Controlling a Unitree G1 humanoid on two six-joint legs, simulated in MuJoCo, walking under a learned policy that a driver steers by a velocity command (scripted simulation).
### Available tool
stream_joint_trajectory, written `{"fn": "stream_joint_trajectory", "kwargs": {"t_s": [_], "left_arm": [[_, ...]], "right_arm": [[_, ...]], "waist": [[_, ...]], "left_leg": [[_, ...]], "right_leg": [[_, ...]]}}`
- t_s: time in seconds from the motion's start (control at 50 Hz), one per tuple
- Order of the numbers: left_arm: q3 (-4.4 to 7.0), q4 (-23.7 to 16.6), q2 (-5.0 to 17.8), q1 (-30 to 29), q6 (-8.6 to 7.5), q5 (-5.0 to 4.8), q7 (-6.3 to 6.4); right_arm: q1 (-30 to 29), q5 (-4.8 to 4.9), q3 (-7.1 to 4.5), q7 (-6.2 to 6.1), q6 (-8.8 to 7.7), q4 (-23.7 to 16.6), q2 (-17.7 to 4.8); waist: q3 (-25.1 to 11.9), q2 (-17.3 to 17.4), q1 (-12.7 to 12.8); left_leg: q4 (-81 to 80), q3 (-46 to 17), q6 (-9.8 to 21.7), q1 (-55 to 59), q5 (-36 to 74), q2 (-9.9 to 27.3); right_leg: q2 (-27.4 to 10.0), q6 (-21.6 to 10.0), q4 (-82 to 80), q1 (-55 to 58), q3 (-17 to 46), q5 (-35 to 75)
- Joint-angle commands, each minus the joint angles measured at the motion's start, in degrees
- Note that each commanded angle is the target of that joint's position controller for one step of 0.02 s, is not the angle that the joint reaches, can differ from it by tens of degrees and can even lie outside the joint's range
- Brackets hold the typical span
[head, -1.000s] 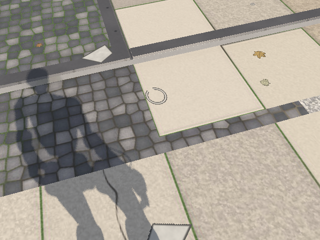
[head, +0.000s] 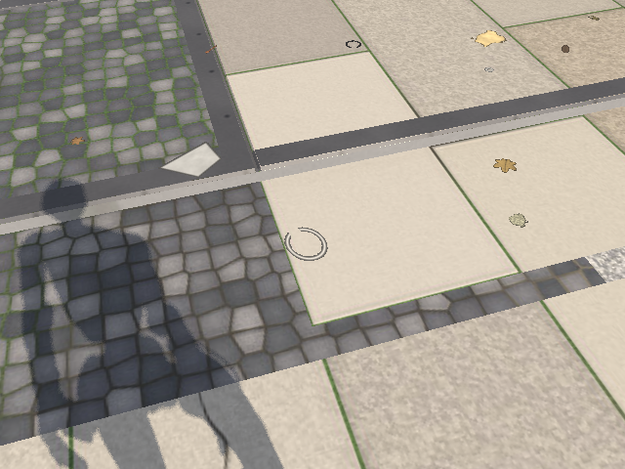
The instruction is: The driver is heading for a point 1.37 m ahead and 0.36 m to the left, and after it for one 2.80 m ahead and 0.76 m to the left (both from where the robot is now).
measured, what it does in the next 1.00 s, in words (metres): walks ahead, turning left: left foot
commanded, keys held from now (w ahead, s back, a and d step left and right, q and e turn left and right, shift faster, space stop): w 0.30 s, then w+q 0.70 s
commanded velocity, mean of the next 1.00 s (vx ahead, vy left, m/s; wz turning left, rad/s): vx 0.45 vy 0.00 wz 0.28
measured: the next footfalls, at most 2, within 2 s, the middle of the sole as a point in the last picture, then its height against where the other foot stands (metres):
left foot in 0.58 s outside the picture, level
right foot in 1.12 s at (334, 374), level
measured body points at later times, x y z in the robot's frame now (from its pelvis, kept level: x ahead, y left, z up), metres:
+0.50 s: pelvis +0.22 -0.03 -0.01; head +0.25 -0.03 +0.44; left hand +0.09 +0.18 -0.15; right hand +0.40 -0.24 -0.14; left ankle +0.38 +0.06 -0.71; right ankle +0.05 -0.10 -0.74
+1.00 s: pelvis +0.50 +0.01 +0.00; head +0.53 +0.04 +0.45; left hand +0.64 +0.29 -0.10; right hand +0.53 -0.25 -0.13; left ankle +0.39 +0.03 -0.74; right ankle +0.72 -0.09 -0.68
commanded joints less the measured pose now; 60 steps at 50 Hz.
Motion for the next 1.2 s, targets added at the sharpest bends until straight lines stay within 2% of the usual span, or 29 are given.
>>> {"fn": "stream_joint_trajectory", "kwargs": {"t_s": [0.02, 0.08, 0.1, 0.12, 0.14, 0.16, 0.2, 0.24, 0.3, 0.44, 0.5, 0.54, 0.56, 0.58, 0.6, 0.62, 0.66, 0.7, 0.74, 0.8, 0.9, 1.0, 1.06, 1.1, 1.12, 1.14, 1.16, 1.18, 1.2], "left_arm": [[0.99, -6.24, 3.70, -6.04, -2.66, -0.12, -0.94], [1.75, -3.06, 2.66, 5.01, -3.79, -1.29, -1.06], [2.76, -0.96, 4.97, 12.53, -4.18, -0.97, -0.52], [4.47, 0.14, 11.56, 20.26, -4.26, -0.71, 0.12], [4.45, 1.53, 11.52, 22.17, -3.38, -0.85, 0.07], [3.60, -0.81, 8.90, 15.06, -3.20, -0.47, 0.05], [2.91, -3.67, 7.27, 7.48, -3.98, -0.56, -0.09], [1.95, -3.27, 5.13, 7.65, -4.88, -0.83, 0.23], [1.36, -1.38, 5.07, 12.23, -5.51, -1.05, 0.56], [0.70, -0.83, 5.44, 13.49, -6.13, -0.65, 1.22], [1.11, -0.95, 7.39, 12.08, -6.50, -0.69, 1.82], [1.79, -1.76, 9.38, 10.10, -5.88, -0.40, 2.25], [2.07, -2.29, 10.17, 9.14, -5.52, -0.62, 2.09], [1.90, -4.09, 9.23, 8.62, -5.49, -0.75, 1.56], [1.72, -6.55, 4.55, 11.70, -5.76, -1.94, 0.25], [2.21, -8.95, 8.27, 5.71, -6.24, -1.05, -0.21], [2.42, -11.50, 8.62, -0.80, -7.29, -1.12, -0.45], [2.33, -12.08, 6.91, -0.33, -5.42, 0.41, -0.29], [2.21, -12.97, 5.83, -0.23, -3.50, 1.00, -0.44], [2.29, -16.58, 6.64, -7.79, -2.28, 1.05, -0.77], [2.17, -21.49, 7.50, -19.42, -1.93, 0.50, -1.46], [1.26, -25.88, 7.74, -27.78, -2.51, -0.02, -1.92], [1.30, -26.86, 9.25, -25.44, -3.43, -0.53, -1.78], [2.54, -23.61, 12.37, -13.23, -4.23, -0.79, -0.74], [3.35, -21.99, 14.56, -4.41, -5.01, -0.19, 0.13], [4.51, -22.03, 19.64, 3.87, -4.97, 1.60, 1.25], [5.13, -22.03, 21.35, 1.48, -4.05, 1.30, 0.84], [4.44, -23.10, 15.95, -3.03, -3.38, 0.73, 0.37], [3.22, -23.46, 10.94, -6.13, -3.37, 0.26, 0.21]], "right_arm": [[3.48, -0.41, -2.05, 0.17, -1.21, -0.67, -8.26], [-1.07, 0.34, -2.22, 0.48, -2.02, -2.11, -7.66], [-2.58, 0.16, -1.71, 0.79, -2.72, -3.10, -6.00], [-3.88, 0.54, -0.50, 1.51, -3.42, -5.93, -1.46], [-5.55, -1.04, -1.61, 1.88, -3.45, -7.24, -5.73], [-7.45, -1.54, -1.81, 2.34, -3.37, -7.51, -5.78], [-7.65, -0.75, -1.42, 3.29, -3.94, -7.15, -3.34], [-6.91, -1.13, -1.77, 3.75, -3.21, -6.86, -3.81], [-10.91, -0.93, -1.98, 3.88, -2.08, -8.51, -3.84], [-25.99, 0.10, -0.57, 4.18, -1.64, -14.77, -2.34], [-22.25, -0.03, -1.39, 3.68, -2.04, -14.39, -4.46], [-10.81, -0.18, -2.79, 3.22, -2.57, -10.98, -6.73], [-3.60, -0.67, -3.74, 2.98, -2.84, -8.68, -8.10], [3.04, -1.57, -5.26, 2.54, -2.67, -7.75, -12.31], [1.52, -0.88, -6.34, 2.64, -1.72, -8.77, -16.20], [-2.88, 0.49, -6.12, 2.99, -1.27, -9.38, -15.64], [-8.60, 0.42, -4.60, 2.69, -1.71, -10.06, -9.74], [-9.71, 0.44, -3.68, 2.04, -2.79, -10.19, -7.75], [-7.44, 0.77, -3.72, 1.87, -3.84, -9.93, -8.94], [-4.02, 1.09, -4.05, 1.82, -3.93, -10.18, -11.01], [2.97, 0.99, -4.09, 1.90, -3.21, -10.52, -11.00], [6.76, 0.14, -4.16, 1.16, -2.76, -11.31, -11.63], [4.41, -0.14, -4.58, 0.55, -2.83, -12.71, -13.12], [0.75, 0.07, -4.93, 1.11, -3.46, -14.00, -14.73], [-0.72, 0.71, -4.85, 1.79, -4.09, -14.79, -14.29], [0.79, 2.40, -3.68, 2.05, -4.51, -17.36, -9.33], [5.89, 2.92, -3.66, 1.76, -4.04, -18.85, -9.17], [5.32, 0.92, -4.02, 1.24, -2.92, -16.86, -12.24], [0.91, 0.06, -3.86, 1.80, -2.55, -16.90, -11.64]], "waist": [[13.52, 6.27, -0.43], [10.62, 3.57, 5.43], [7.99, -2.14, 8.64], [4.30, -18.12, 10.67], [5.25, -16.01, 9.40], [9.01, -6.68, 5.72], [9.67, -2.07, 2.37], [7.97, -3.11, 1.07], [7.35, -4.40, 1.17], [10.43, -5.98, 2.91], [6.98, -6.14, 0.06], [0.44, -7.02, -4.81], [-2.83, -6.30, -8.22], [-7.10, -1.80, -10.65], [-11.90, 13.07, -5.55], [-9.27, 3.73, -4.86], [2.11, -4.74, -1.09], [3.21, -5.03, 2.53], [2.93, -3.01, 3.37], [4.77, -0.54, 1.72], [4.12, 1.82, -3.15], [4.39, 3.39, -5.70], [3.72, 4.59, -3.16], [-2.11, 3.76, 2.59], [-7.46, 1.75, 7.12], [-17.10, -6.57, 8.76], [-21.92, -18.84, 4.00], [-13.44, -8.88, 2.11], [-5.23, -2.31, 2.36]], "left_leg": [[-15.58, -20.23, 10.66, -3.63, -16.29, 17.65], [-6.86, -10.60, 7.23, -14.71, -6.83, 11.20], [3.87, -5.26, 5.34, -21.82, -0.90, 7.41], [24.12, 4.39, 1.96, -32.85, -5.55, -0.84], [36.66, 2.40, 2.50, -37.69, -11.94, -0.97], [41.75, -0.37, 3.33, -39.11, -7.11, 2.99], [40.23, -1.14, 2.98, -35.89, 2.41, 5.86], [37.86, 0.42, 1.62, -33.98, 5.64, 6.17], [35.23, 3.12, 0.25, -36.82, 8.09, 5.36], [13.81, 8.22, 2.26, -29.28, 16.58, 1.51], [11.27, 10.00, 5.84, -21.90, 14.75, -1.77], [10.34, 10.33, 8.48, -11.68, 10.66, -4.71], [6.01, 8.83, 10.09, -2.59, 11.15, -4.66], [3.81, -5.09, 13.52, 8.35, 2.61, 5.35], [-5.32, -40.53, 24.02, 21.62, 0.86, 21.19], [-10.12, -42.43, 23.78, 19.10, -4.22, 19.96], [-12.75, -29.09, 18.67, 3.41, 4.99, 17.16], [-12.75, -20.74, 15.63, -5.67, 16.50, 11.95], [-12.73, -17.04, 15.19, -8.19, 22.05, 9.76], [-14.24, -15.44, 13.62, -8.82, 22.09, 7.61], [-11.83, -16.52, 9.12, -0.21, 29.06, 6.51], [-7.59, -19.21, 9.86, 7.95, 36.15, 7.26], [-3.82, -20.68, 8.32, 7.56, 41.12, 8.03], [7.05, -19.14, 5.50, 3.05, 51.23, 5.38], [18.49, -17.41, 4.31, -3.49, 44.61, 2.39], [35.58, -11.84, 2.87, -14.68, 21.07, -2.06], [47.23, -7.18, 2.31, -26.82, -12.41, -7.76], [51.87, -7.06, 2.46, -31.14, -7.99, -1.89], [50.12, -6.10, 1.96, -31.27, -3.21, 0.03]], "right_leg": [[-2.83, -0.76, 1.52, -12.82, 0.49, -2.31], [1.48, -0.92, -11.36, 10.53, -2.78, 4.54], [-2.34, -1.73, -15.63, 22.17, 4.13, 2.37], [-16.65, -6.27, -26.85, 30.23, 28.40, -12.99], [-22.67, -9.80, -30.01, 27.27, 39.99, -14.30], [-21.49, -9.39, -29.06, 22.16, 34.90, -13.76], [-17.09, -7.57, -30.66, 16.10, 24.67, -3.31], [-13.88, -6.34, -30.86, 16.45, 17.31, 8.84], [-12.44, -6.35, -29.31, 19.10, 11.09, 26.36], [-11.50, -4.25, -30.85, 16.00, -0.48, 39.99], [-13.09, -2.96, -22.43, 20.90, -3.85, 61.98], [-13.74, -2.61, -6.03, 22.39, -5.34, 70.66], [-12.94, -2.25, 5.91, 18.39, -6.40, 64.23], [-10.41, -1.64, 23.94, 7.44, -7.20, 45.19], [3.93, 1.31, 47.92, -15.33, -3.67, -6.37], [0.71, -0.18, 49.91, -23.34, 5.93, -2.78], [-4.73, -0.28, 40.29, -22.07, 6.14, 5.26], [-6.54, 1.52, 33.43, -14.86, 6.51, 5.09], [-6.77, 3.17, 28.61, -13.45, 5.43, 4.52], [-7.12, 5.49, 20.26, -17.61, 3.55, 10.71], [-5.36, 6.42, 8.79, -23.23, 3.04, 20.70], [-2.42, 5.55, 0.59, -24.72, 2.76, 19.29], [-0.74, 3.65, -6.48, -15.71, 3.52, 16.96], [1.92, 1.34, -10.66, 3.06, 2.56, 14.84], [-2.68, -0.64, -12.39, 16.89, 6.21, 15.82], [-18.76, -3.86, -12.60, 32.31, 22.48, 7.76], [-28.15, -10.05, -19.05, 37.03, 46.74, 8.51], [-26.35, -9.96, -19.37, 29.06, 43.05, 1.52], [-22.84, -8.62, -20.88, 20.61, 33.31, 2.45]]}}
Keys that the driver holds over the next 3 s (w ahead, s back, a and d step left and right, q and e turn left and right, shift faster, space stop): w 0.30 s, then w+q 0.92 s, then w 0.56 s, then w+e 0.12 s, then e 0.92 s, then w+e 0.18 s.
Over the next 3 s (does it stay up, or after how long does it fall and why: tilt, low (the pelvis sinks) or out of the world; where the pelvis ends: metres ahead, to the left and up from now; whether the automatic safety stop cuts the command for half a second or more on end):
stays up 1.09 0.37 0.01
